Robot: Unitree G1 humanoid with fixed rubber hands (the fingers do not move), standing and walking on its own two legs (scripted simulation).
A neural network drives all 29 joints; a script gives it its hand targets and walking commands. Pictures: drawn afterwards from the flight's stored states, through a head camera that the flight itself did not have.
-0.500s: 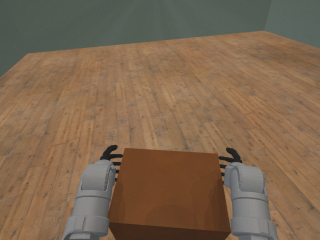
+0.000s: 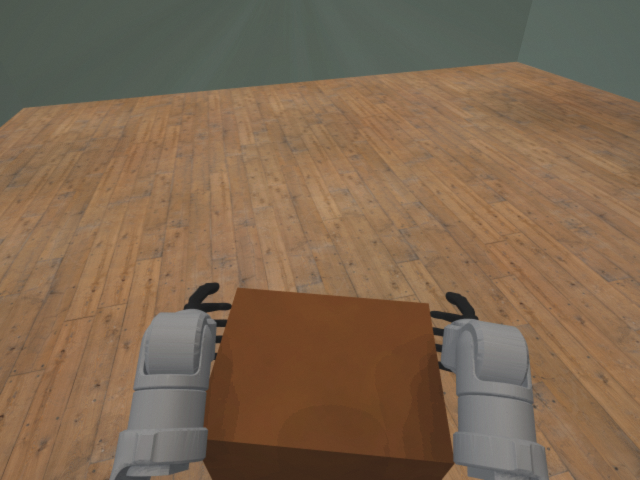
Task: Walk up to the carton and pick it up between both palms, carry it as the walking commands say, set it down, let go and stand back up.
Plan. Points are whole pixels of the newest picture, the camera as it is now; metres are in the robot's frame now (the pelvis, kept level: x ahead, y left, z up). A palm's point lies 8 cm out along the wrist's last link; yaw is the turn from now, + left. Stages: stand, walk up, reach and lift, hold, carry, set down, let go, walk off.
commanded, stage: carry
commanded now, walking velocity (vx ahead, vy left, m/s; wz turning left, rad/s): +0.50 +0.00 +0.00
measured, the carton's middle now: (324, 398) +0.26 +0.01 +0.00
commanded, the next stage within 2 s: none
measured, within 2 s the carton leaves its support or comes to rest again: neither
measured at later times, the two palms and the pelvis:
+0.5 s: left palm (265, 211) +0.58 +0.11 +0.10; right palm (444, 219) +0.57 -0.21 +0.08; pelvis +0.29 -0.04 +0.00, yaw -2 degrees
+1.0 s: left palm (354, 171) +0.85 -0.07 +0.04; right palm (493, 182) +0.79 -0.39 +0.03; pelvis +0.55 -0.17 -0.04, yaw -10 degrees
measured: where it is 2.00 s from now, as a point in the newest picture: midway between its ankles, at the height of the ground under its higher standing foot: (482, 324)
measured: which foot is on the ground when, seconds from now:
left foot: down 0.00-0.02, up 0.04-0.30, down 0.32-0.88, up 0.90-1.00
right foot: up 0.00-0.00, down 0.02-0.36, up 0.38-0.48, down 0.50-0.72, up 0.74-0.86, down 0.88-1.00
